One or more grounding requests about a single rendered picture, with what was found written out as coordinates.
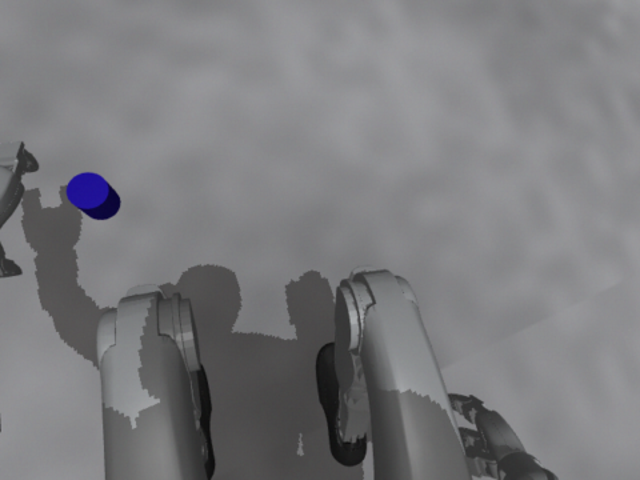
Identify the left robot hand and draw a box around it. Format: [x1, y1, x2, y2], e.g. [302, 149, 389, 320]
[0, 141, 39, 278]

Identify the right robot arm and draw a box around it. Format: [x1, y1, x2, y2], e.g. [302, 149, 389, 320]
[497, 452, 559, 480]

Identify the right robot foot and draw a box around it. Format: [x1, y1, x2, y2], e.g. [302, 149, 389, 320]
[316, 342, 367, 466]

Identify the tin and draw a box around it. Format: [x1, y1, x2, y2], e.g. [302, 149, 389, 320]
[66, 172, 120, 220]

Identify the right robot hand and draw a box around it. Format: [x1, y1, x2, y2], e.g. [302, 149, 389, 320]
[448, 394, 526, 480]

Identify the left robot foot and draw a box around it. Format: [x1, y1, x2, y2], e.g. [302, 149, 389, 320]
[197, 364, 215, 480]

